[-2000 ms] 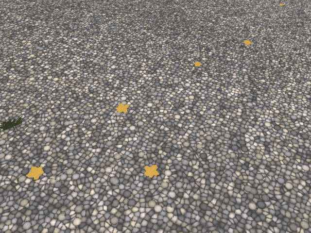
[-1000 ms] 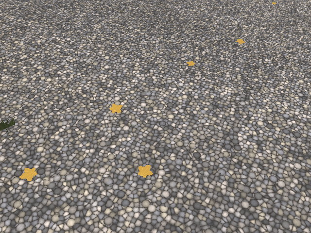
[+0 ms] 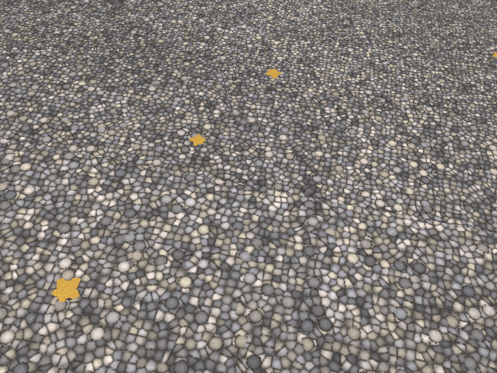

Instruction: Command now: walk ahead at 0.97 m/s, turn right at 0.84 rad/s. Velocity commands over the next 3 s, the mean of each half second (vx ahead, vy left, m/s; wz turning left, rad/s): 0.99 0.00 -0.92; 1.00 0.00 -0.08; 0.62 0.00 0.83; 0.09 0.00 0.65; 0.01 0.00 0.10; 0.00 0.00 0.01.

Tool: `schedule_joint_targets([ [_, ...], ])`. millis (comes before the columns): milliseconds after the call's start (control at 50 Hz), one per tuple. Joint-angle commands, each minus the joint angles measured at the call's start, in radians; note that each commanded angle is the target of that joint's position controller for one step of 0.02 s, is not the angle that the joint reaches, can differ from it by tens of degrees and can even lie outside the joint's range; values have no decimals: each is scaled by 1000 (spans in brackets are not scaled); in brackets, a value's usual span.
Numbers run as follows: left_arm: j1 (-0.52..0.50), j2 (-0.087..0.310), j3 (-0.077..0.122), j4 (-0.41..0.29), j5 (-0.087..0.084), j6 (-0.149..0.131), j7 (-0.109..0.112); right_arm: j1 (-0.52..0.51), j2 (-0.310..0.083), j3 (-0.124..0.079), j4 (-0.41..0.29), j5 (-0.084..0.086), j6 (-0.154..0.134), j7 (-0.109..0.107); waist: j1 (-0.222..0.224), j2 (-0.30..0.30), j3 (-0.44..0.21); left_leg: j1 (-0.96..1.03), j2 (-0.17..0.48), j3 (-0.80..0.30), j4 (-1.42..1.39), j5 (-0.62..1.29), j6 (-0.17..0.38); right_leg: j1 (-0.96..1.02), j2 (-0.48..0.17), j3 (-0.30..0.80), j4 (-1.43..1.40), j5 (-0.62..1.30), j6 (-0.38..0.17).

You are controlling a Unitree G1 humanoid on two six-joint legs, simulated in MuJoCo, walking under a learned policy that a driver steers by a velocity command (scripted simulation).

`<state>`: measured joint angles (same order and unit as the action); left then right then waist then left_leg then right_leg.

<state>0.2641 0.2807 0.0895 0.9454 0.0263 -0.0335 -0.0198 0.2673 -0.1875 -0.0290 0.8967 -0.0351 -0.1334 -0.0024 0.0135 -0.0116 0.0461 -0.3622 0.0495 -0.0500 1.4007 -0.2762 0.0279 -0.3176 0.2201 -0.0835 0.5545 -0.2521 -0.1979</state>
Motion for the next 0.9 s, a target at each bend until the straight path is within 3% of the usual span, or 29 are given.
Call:
schedule_joint_targets([
  [20, 35, 70, 5, -47, -15, -38, 23, -14, -112, -14, -122, -39, 15, 12, -57, 123, 7, -332, 72, -40, -54, -40, -36, 161, -313, 534, -357, 52, -161],
  [60, 59, 93, 1, -56, -35, -61, 22, -110, -100, -1, -183, -47, 42, 20, -55, 90, 64, -329, 88, 14, -190, -41, -71, 18, -263, 472, -394, 94, -155],
  [100, 100, 111, 3, -65, -31, -71, 21, -266, -101, 11, -259, -36, 45, 28, -18, 53, 113, -281, 66, 69, -398, 103, -93, -78, -223, 442, -427, 253, -131],
  [140, 155, 120, 9, -64, -29, -70, 14, -347, -88, 24, -293, -21, 43, 36, 30, 9, 97, -178, 22, 93, -605, 290, -82, -67, -190, 412, -408, 461, -76],
  [200, 219, 150, 18, -61, -40, -63, 14, -397, -104, 28, -327, -1, 43, 32, 78, -38, 33, -111, -42, 101, -774, 388, -45, 123, -218, 434, -358, 723, -24],
  [240, 193, 180, 24, -75, -41, -64, 24, -329, -150, 14, -326, 3, 43, 15, 34, -56, -52, 52, -86, 78, -874, 342, -24, 216, -221, 441, -209, 954, 20],
  [260, 166, 213, 31, -87, -32, -67, 24, -221, -207, -9, -304, 11, 40, 0, -29, -70, -138, 194, -93, 43, -880, 293, -17, 240, -231, 462, -55, 1006, 44],
  [280, 99, 255, 41, -104, -26, -71, 20, -40, -258, -33, -262, 21, 37, -16, -145, -78, -225, 382, -69, 31, -896, 240, -14, 197, -217, 465, 146, 966, 53],
  [300, 48, 205, 30, -127, -17, -79, 13, 179, -320, -58, -210, 6, 39, -38, -244, -49, -323, 632, 21, -19, -842, 102, -3, 55, -176, 428, 412, 770, 59],
  [320, 79, 13, -16, -165, -29, -79, 17, 278, -358, -71, -187, -40, 40, -47, -206, 205, -402, 862, 324, -334, -852, -59, 42, -225, -87, 317, 766, -200, 64],
  [340, 177, 56, -25, -226, -74, -66, 29, 184, -378, -82, -198, -42, 43, -22, -97, 393, -517, 868, 453, -790, -1033, -193, 125, -371, -99, 240, 913, -231, 66],
  [360, 95, 115, -19, -194, -40, -45, 36, 56, -248, -64, -227, -30, 48, -13, -95, 197, -337, 693, 374, -655, -1089, -338, 115, -415, -190, 211, 890, -96, 62],
  [380, 42, 116, -16, -198, -21, -31, 22, 18, -180, -47, -216, -23, 48, -8, -89, 88, -204, 544, 331, -499, -1100, -269, 108, -413, -222, 190, 856, -37, 69],
  [400, 7, 98, -17, -208, -10, -19, 7, 23, -162, -42, -194, -30, 46, -6, -76, 24, -136, 446, 303, -396, -1122, -156, 96, -408, -248, 180, 846, -31, 75],
  [480, -92, 5, -45, -313, 13, 29, -32, 103, -117, -25, -92, 11, 12, 6, -15, 92, -15, 270, 251, -94, -1189, 116, 54, -460, -325, 165, 807, -13, 81],
  [560, -183, 22, -63, -388, 11, 26, -49, 65, -168, -25, -86, 2, -10, 12, 37, 102, 57, 167, 184, 133, -1272, 337, 55, -426, -296, 148, 547, 178, 79],
  [600, -263, 31, -73, -401, 14, 18, -64, 97, -190, -24, -68, 12, -10, 12, 16, 45, 109, 128, 158, 226, -1362, 390, 54, -304, -260, 43, 315, 261, 60],
  [640, -308, 36, -76, -404, 12, 10, -67, 175, -239, -30, -39, 14, -2, 10, -9, 48, 120, 215, 176, 257, -1375, 625, 76, -221, -214, -27, 213, 247, 29],
  [680, -266, 70, -63, -384, 19, 5, -55, 223, -301, -38, -25, 13, 23, -5, 26, 107, 52, 387, 210, 277, -1205, 1129, 77, -147, -137, -74, 164, 120, 4],
  [720, 33, 124, -31, -297, 26, -1, -33, 208, -360, -47, -22, 9, 53, -23, 183, 149, -126, 374, 239, 263, -792, 1298, 79, 193, -98, -16, 101, 11, -31],
  [740, 224, 173, -4, -236, 30, 0, -13, 169, -349, -47, -36, 19, 62, -24, 283, 128, -210, 204, 197, 255, -467, 1100, 69, 464, -157, 81, 10, 8, -54],
  [760, 233, 266, 13, -211, 34, -5, 9, 215, -180, -19, -71, 4, 61, -3, 170, -124, -300, -63, 48, 182, -80, -144, 66, 678, -445, 378, 42, -131, -24],
  [780, 215, 303, 22, -247, 36, -11, 18, 260, -166, -13, -133, 73, 47, -2, 132, -187, -478, -323, -95, -53, 171, -233, 61, 828, -636, 855, -151, -102, -96],
  [800, 182, 243, 24, -226, 27, -18, 26, 126, -233, -28, -150, 67, 36, -12, 141, -13, -307, -420, -26, -80, 123, -83, 71, 689, -588, 710, -203, -34, -65],
  [820, 141, 193, 10, -197, 21, -33, 26, 109, -209, -23, -145, 64, 33, -8, 87, -9, -146, -402, 14, -43, 50, -23, 70, 509, -562, 580, -223, 79, -52],
  [840, 87, 133, -1, -188, 17, -52, 19, 127, -197, -25, -110, 49, 45, -5, 29, 61, -52, -321, 57, -49, -67, 8, 60, 339, -509, 445, -250, 211, -15],
  [860, 54, 95, -13, -183, 11, -64, 20, 164, -175, -24, -77, 36, 70, 7, -12, 51, -26, -234, 75, -52, -133, 24, 53, 238, -457, 324, -279, 231, 23],
  [880, 65, 76, -20, -170, 0, -78, 19, 207, -147, -22, -64, 24, 95, 18, -38, -28, -29, -165, 84, -47, -180, 24, 47, 168, -450, 270, -292, 282, 40],
  [900, 66, 52, -29, -160, -14, -90, 16, 193, -143, -26, -63, 25, 113, 24, -51, -31, -9, -133, 93, -50, -268, 31, 47, 140, -423, 199, -322, 339, 71],
])
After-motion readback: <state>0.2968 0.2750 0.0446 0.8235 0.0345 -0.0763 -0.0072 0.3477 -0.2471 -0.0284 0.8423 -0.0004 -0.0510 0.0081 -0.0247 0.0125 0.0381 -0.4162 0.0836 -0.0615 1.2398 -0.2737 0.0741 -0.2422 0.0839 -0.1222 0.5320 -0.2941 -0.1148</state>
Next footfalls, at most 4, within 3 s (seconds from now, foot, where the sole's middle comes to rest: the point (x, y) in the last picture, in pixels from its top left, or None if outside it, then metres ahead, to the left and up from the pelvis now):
0.30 left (205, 346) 0.53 0.11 -0.75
0.74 right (341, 265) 0.79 -0.27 -0.75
1.24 left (348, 190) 1.22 -0.38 -0.93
1.54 right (388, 150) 1.45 -0.58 -0.93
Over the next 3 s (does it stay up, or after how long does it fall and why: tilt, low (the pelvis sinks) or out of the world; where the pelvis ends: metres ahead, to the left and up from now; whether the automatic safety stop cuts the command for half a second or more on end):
stays up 1.31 -0.46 -0.15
